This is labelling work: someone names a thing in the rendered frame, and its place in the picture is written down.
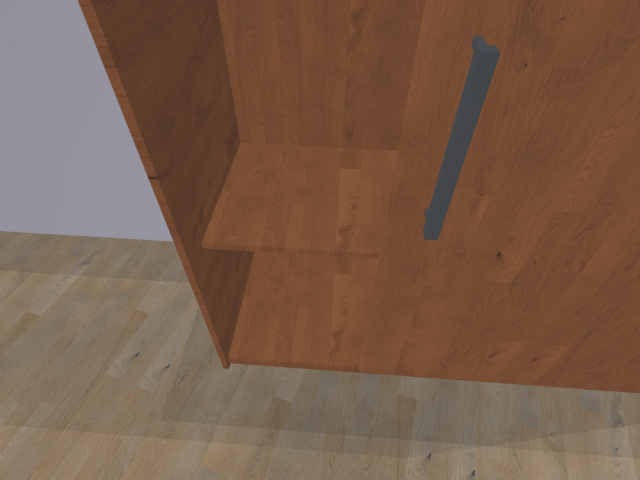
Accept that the handle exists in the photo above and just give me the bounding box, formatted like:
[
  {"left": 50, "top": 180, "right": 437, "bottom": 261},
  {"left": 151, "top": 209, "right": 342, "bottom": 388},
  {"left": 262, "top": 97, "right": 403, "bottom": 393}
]
[{"left": 423, "top": 36, "right": 500, "bottom": 240}]

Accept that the wardrobe door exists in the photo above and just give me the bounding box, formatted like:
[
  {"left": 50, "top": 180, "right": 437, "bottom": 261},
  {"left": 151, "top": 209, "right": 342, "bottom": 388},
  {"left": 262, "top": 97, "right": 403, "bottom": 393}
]
[{"left": 359, "top": 0, "right": 640, "bottom": 392}]

